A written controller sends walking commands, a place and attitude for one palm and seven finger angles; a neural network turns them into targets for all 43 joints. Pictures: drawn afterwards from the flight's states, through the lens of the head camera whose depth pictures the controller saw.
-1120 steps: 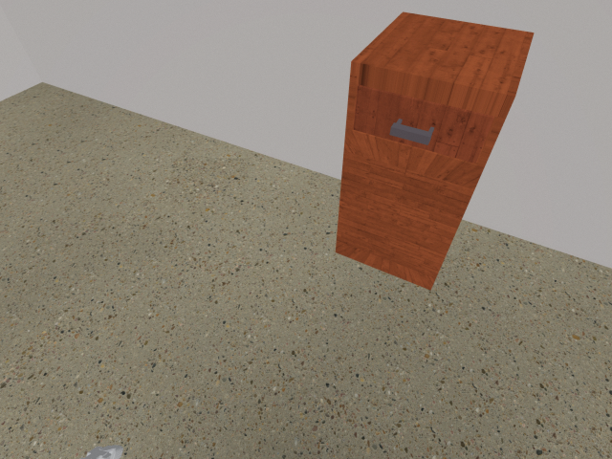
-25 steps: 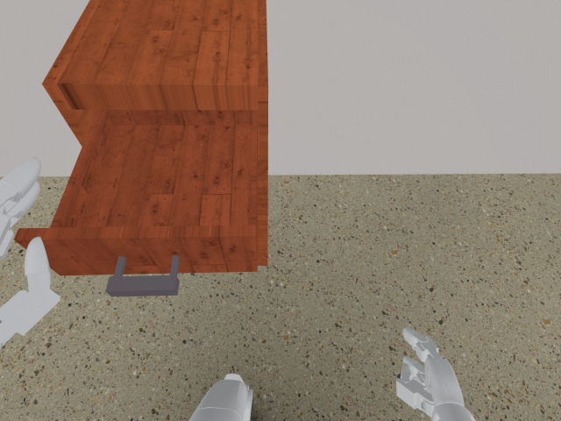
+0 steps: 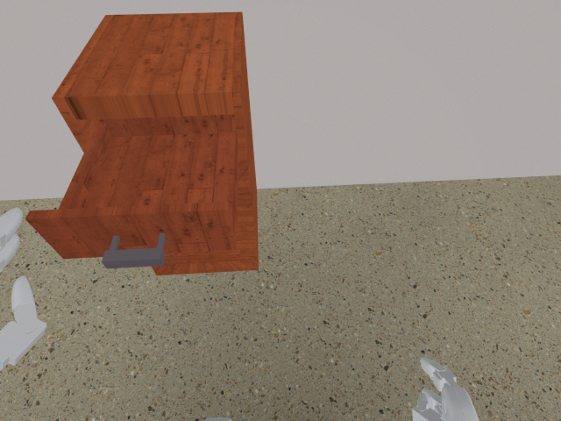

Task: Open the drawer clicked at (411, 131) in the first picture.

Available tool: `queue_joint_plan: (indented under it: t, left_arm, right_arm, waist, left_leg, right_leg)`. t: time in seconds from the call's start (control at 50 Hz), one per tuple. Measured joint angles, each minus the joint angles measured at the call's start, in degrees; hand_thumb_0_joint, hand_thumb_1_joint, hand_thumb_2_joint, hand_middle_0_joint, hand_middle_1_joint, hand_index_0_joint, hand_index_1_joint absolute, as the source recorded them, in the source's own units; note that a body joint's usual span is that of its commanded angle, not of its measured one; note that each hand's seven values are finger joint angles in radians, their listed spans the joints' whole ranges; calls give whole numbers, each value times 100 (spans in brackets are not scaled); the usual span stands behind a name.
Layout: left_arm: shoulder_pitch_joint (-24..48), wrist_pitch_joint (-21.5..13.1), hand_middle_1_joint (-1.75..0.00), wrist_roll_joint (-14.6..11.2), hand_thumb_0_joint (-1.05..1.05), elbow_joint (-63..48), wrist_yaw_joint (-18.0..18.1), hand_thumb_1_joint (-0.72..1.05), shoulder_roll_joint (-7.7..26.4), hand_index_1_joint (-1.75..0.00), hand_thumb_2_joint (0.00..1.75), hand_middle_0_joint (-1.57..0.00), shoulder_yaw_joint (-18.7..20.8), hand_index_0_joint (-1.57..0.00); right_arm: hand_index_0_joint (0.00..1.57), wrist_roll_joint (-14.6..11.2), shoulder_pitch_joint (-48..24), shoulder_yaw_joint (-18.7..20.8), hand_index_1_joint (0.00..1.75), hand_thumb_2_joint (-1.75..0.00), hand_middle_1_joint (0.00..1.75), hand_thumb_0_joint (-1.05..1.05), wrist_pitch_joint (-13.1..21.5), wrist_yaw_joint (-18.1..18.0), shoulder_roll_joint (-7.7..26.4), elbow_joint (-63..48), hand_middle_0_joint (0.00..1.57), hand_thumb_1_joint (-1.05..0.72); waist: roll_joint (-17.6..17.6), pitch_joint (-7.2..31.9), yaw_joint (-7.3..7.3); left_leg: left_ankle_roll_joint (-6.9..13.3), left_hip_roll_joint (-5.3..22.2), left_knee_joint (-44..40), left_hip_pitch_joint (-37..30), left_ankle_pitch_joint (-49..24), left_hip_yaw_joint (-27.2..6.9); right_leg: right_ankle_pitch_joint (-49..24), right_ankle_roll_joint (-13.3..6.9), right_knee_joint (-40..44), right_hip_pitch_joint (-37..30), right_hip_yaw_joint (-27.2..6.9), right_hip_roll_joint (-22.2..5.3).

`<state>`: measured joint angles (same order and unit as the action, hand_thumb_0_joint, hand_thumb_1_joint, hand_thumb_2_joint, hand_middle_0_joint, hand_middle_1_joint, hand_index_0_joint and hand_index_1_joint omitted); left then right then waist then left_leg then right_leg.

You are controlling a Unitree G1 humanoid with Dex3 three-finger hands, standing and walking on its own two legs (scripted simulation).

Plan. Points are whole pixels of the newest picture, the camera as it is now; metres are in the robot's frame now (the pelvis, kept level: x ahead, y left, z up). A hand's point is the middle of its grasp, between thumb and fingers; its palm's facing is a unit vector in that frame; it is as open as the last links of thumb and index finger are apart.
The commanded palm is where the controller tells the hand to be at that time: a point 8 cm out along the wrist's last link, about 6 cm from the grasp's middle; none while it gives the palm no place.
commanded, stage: stop stepping back and stand still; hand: left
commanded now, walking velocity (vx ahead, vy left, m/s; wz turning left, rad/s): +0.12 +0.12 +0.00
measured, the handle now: (136, 248) +0.43 +0.29 -0.09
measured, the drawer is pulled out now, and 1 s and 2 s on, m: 0.29 0.29 0.29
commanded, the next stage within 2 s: let the arm hang, fingers relaxed in 0.96 s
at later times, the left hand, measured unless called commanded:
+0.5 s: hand out of the picture +0.14 +0.26 +0.15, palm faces +0.39 -0.82 -0.43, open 7.4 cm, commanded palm +0.07 +0.31 +0.18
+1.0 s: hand out of the picture +0.16 +0.27 +0.16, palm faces +0.34 -0.82 -0.46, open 7.4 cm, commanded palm +0.09 +0.32 +0.18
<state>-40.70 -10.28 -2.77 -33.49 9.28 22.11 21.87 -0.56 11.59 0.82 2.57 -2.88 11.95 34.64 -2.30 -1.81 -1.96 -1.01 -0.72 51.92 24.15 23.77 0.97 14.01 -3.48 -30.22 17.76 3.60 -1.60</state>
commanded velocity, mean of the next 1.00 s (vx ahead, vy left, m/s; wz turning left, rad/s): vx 0.01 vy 0.00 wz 0.00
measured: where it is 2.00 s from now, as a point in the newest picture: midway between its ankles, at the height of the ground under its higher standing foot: outside the picture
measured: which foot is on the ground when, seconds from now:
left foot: up 0.00-0.10, down 0.12-1.00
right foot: down 0.00-1.00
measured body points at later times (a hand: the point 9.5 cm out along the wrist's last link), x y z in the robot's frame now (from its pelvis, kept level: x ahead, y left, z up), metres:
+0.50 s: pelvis -0.05 +0.02 +0.00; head -0.03 +0.02 +0.45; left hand +0.11 +0.30 +0.18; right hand +0.12 -0.19 -0.09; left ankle -0.06 +0.15 -0.74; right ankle +0.02 -0.07 -0.74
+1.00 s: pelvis -0.03 +0.04 +0.00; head +0.00 +0.04 +0.45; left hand +0.13 +0.32 +0.18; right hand +0.14 -0.19 -0.08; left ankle -0.06 +0.15 -0.74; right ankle +0.02 -0.07 -0.74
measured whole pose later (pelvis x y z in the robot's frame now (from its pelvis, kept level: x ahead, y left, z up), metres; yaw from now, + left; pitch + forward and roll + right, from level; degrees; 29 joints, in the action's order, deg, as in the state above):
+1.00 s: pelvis -0.03 +0.04 +0.00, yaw +2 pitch -1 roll +0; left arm -37.0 -11.1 -2.8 -33.6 8.5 22.0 19.6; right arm -0.6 11.6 0.2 3.5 -2.2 11.7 32.4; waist -0.1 -3.9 -0.6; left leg -0.2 1.3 24.4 8.0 15.8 1.9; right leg 6.9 -0.8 -21.6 14.1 4.2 -0.4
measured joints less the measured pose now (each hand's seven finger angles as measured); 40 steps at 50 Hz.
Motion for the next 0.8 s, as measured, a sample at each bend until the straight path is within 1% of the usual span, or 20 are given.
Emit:
queue_joint_plan:
  t: [0.06, 0.1, 0.12, 0.14, 0.16, 0.18, 0.22, 0.28, 0.32, 0.34, 0.4, 0.46, 0.52, 0.68, 0.8]
  left_arm:
    - [123, 10, -30, 79, 1, 140, 70, 89, -92, -30, 89, -21, -143, -22]
    - [141, -25, -30, 89, 1, 2, 87, 89, -126, -30, 89, -21, -226, -22]
    - [161, -63, -30, 81, 1, -111, 83, 89, -114, -30, 89, -21, -252, -22]
    - [216, -100, -30, 72, 1, -177, 70, 89, -61, -30, 89, -21, -245, -22]
    - [235, -131, -30, 64, 1, -222, 48, 89, -5, -30, 89, -21, -217, -22]
    - [215, -149, -30, 60, 1, -252, 33, 89, 48, -30, 89, -21, -173, -22]
    - [181, -163, -30, 51, 1, -274, 31, 89, 129, -30, 89, -21, -75, -22]
    - [233, -227, -30, 30, 1, -176, 53, 89, 122, -30, 89, -21, -10, -22]
    - [304, -226, -30, 24, 1, -71, 62, 89, 24, -30, 90, -21, -58, -22]
    - [342, -204, -30, 27, 1, -23, 67, 89, -35, -30, 90, -21, -100, -22]
    - [465, -110, -30, 46, 1, 128, 66, 89, -165, -30, 90, -21, -257, -21]
    - [532, 0, -30, 61, 1, 166, 51, 89, -168, -30, 90, -21, -335, -21]
    - [502, 18, -30, 51, 1, 106, 23, 89, -106, -30, 90, -21, -308, -21]
    - [404, -64, -30, 21, 1, 0, -19, 89, -55, -30, 90, -21, -229, -21]
    - [418, -43, -30, 10, 1, 74, -50, 89, -60, -30, 90, -21, -238, -21]
  right_arm:
    - [20, 23, 202, 37, 30, -90, 30, 1, 116, 7, 145, 52, 21, -91]
    - [20, 32, 289, 83, 30, -90, 30, 1, 203, 24, 269, -9, 21, -91]
    - [20, 34, 306, 127, 30, -90, 30, 1, 249, 26, 330, -66, 21, -91]
    - [20, 29, 267, 169, 30, -90, 30, 1, 264, 28, 312, -62, 20, -91]
    - [20, 7, 235, 181, 30, -90, 30, 1, 255, 42, 287, -70, 20, -91]
    - [20, -21, 216, 168, 30, -90, 30, 1, 244, 53, 263, -91, 20, -91]
    - [20, -65, 191, 120, 30, -90, 30, 1, 252, 60, 199, -144, 20, -91]
    - [20, -79, 127, 39, 30, -90, 30, 1, 278, 79, 90, -165, 20, -91]
    - [20, -71, 79, -17, 30, -90, 30, 1, 266, 104, 36, -153, 20, -91]
    - [20, -62, 56, -48, 30, -90, 30, 1, 255, 110, 11, -143, 20, -91]
    - [20, -32, 36, -142, 30, -90, 30, 1, 223, 111, -73, -123, 20, -91]
    - [20, 1, 85, -217, 30, -90, 30, 1, 214, 97, -160, -147, 21, -91]
    - [20, 17, 139, -259, 30, -90, 30, 1, 224, 110, -216, -160, 21, -91]
    - [20, 17, 170, -201, 30, -90, 30, 1, 178, 128, -132, -79, 21, -90]
    - [20, -2, 106, -109, 30, -90, 30, 1, 124, 96, -38, -115, 21, -91]
  waist:
    - [-33, 117, -36]
    - [57, 102, -53]
    - [153, 46, -58]
    - [106, -63, -25]
    - [59, -139, 29]
    - [48, -166, 63]
    - [90, -173, 95]
    - [203, -148, 124]
    - [272, -111, 152]
    - [291, -100, 169]
    - [278, -84, 174]
    - [211, -98, 154]
    - [156, -125, 140]
    - [207, -127, 141]
    - [213, -157, 125]
  left_leg:
    - [163, 79, -1307, -810, 23, 134]
    - [279, 194, -2339, -1339, -321, 130]
    - [249, 299, -2691, -1497, -666, 75]
    - [89, 292, -2702, -1507, -830, 73]
    - [-27, 280, -2616, -1495, -826, 92]
    - [-93, 288, -2526, -1474, -766, 107]
    - [-133, 329, -2369, -1423, -649, 105]
    - [-66, 393, -2184, -1343, -555, 84]
    - [30, 381, -2108, -1296, -517, 33]
    - [46, 367, -2112, -1297, -532, 14]
    - [-12, 336, -2249, -1357, -643, 32]
    - [-17, 278, -2426, -1430, -756, 38]
    - [0, 233, -2511, -1470, -807, 34]
    - [40, 242, -2586, -1525, -793, 52]
    - [69, 208, -2697, -1597, -815, 89]
  right_leg:
    - [-128, 13, 166, -32, 122, -74]
    - [-160, 38, 140, 11, 260, -34]
    - [-149, 47, 62, 57, 356, 21]
    - [-135, 60, -26, 73, 368, -12]
    - [-136, 86, -66, 68, 347, -33]
    - [-150, 113, -68, 58, 332, -28]
    - [-203, 112, -32, 29, 337, 11]
    - [-296, 60, 62, -16, 360, 85]
    - [-373, 58, 157, -38, 348, 126]
    - [-416, 67, 205, -50, 327, 141]
    - [-500, 136, 337, -103, 275, 131]
    - [-562, 225, 452, -153, 160, 140]
    - [-644, 192, 520, -188, 117, 124]
    - [-720, 216, 750, -311, 99, 146]
    - [-732, 253, 818, -353, 60, 121]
